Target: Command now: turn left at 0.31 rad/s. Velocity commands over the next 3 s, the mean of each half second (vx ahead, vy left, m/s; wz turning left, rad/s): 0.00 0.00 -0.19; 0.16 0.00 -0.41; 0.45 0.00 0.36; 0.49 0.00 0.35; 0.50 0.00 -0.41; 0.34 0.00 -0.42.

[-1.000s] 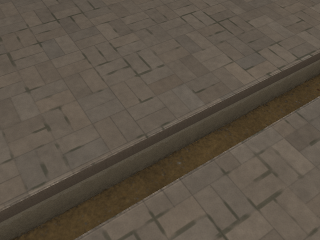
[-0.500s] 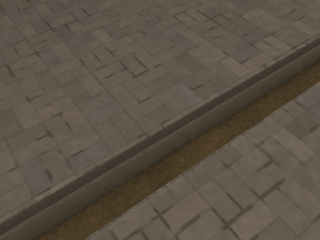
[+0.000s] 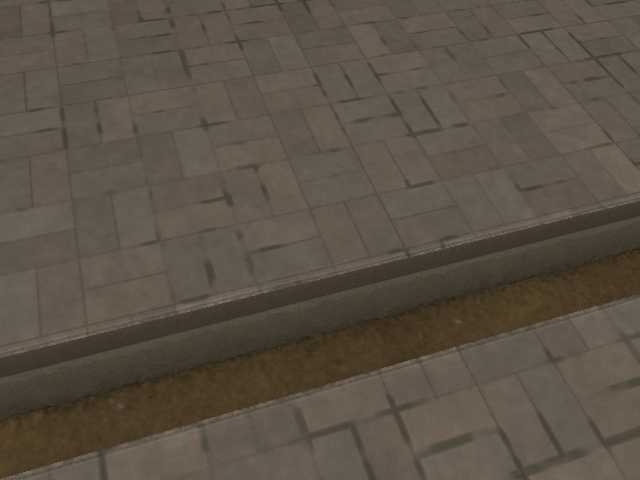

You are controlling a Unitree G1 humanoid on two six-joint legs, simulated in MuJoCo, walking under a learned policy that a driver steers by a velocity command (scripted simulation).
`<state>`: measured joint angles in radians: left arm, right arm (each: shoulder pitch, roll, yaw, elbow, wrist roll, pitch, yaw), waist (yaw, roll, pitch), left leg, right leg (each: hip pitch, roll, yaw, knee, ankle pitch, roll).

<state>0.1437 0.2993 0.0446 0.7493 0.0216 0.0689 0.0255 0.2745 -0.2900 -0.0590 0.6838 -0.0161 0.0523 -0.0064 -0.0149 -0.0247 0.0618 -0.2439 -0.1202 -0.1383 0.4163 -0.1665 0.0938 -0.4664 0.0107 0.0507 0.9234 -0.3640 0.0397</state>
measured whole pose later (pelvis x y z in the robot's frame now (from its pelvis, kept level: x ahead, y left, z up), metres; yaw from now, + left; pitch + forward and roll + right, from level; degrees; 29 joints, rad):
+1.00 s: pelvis +0.03 -0.05 -0.01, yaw -23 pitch +0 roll +0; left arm 0.17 0.25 0.02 0.72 0.04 -0.01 -0.02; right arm 0.39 -0.30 -0.04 0.81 -0.02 0.00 0.02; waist -0.05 0.04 0.01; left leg -0.28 0.02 0.04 0.84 -0.47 0.06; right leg -0.18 0.04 -0.04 0.48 -0.30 -0.06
